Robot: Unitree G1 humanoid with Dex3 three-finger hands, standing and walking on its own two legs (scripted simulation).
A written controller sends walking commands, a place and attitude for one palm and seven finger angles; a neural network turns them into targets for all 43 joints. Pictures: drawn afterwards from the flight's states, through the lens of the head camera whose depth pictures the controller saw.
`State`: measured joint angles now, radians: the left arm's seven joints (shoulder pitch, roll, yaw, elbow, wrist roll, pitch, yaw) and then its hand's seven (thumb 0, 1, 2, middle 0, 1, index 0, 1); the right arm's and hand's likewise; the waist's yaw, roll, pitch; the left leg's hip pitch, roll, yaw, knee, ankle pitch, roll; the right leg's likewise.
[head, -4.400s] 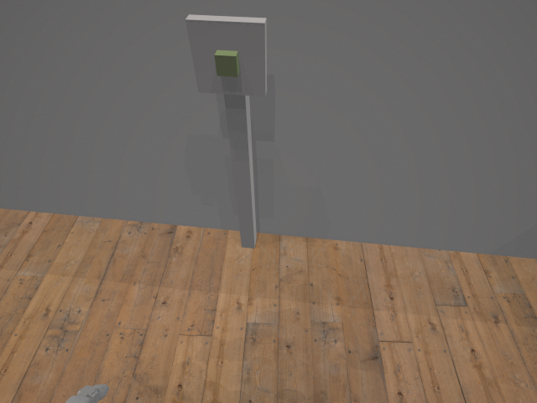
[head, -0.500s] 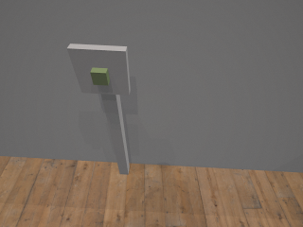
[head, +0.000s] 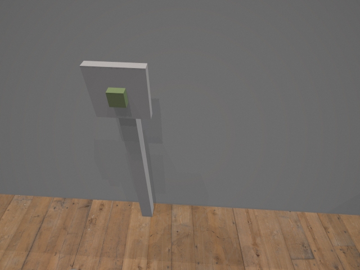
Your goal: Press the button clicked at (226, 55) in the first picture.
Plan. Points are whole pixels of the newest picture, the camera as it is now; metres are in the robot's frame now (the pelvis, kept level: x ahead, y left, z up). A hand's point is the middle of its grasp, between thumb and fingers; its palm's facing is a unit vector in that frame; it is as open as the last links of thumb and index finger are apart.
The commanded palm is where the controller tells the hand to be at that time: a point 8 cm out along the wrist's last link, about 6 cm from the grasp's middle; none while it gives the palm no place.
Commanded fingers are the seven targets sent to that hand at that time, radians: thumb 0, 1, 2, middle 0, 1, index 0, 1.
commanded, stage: look again from close up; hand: left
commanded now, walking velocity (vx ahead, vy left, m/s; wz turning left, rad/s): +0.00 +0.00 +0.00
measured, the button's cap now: (117, 97) +0.55 +0.22 +0.11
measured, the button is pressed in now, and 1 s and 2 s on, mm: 0 0 0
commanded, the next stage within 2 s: shuffle to correct the standing spot in 0.14 s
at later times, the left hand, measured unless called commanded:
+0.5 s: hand out of the picture +0.02 +0.20 -0.17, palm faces +0.01 -0.97 -0.23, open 7.3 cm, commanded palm none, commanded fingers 0.00 0.90 0.90 -0.20 -0.30 -0.20 -0.30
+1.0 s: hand out of the picture +0.06 +0.20 -0.18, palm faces +0.02 -0.98 -0.22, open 7.3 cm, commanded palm none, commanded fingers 0.00 0.90 0.90 -0.20 -0.30 -0.20 -0.30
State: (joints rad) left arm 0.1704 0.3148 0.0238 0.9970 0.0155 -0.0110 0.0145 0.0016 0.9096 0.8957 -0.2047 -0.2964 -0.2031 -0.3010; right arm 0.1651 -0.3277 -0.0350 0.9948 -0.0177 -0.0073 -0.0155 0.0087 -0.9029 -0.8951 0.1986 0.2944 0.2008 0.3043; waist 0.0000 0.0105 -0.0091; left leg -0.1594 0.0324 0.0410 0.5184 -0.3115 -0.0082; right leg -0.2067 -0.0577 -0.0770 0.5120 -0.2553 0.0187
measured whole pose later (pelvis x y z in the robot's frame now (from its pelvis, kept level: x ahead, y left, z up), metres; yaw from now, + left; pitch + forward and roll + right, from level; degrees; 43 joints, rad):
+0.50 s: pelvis +0.01 +0.00 +0.00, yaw +0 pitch -2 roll -1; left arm 0.28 0.22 -0.01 1.07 0.02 0.02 0.01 0.00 0.91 0.90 -0.20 -0.30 -0.20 -0.30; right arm 0.28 -0.24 0.02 1.11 -0.02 0.02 0.01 0.01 -0.90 -0.90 0.20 0.29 0.20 0.30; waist 0.01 0.01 -0.01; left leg -0.16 0.05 0.04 0.51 -0.31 -0.01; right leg -0.19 -0.04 -0.08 0.47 -0.24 0.01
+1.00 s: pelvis +0.03 +0.02 +0.00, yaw -2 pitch -2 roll +0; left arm 0.28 0.15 0.03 1.04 0.01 0.01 0.06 0.01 0.93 0.90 -0.20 -0.30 -0.20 -0.30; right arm 0.30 -0.10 -0.03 1.11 -0.01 0.00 -0.06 0.02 -0.92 -0.89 0.20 0.29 0.20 0.30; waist -0.01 0.00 0.05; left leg -0.11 0.03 0.09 0.50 -0.36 0.01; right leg -0.19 -0.07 -0.07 0.53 -0.29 0.03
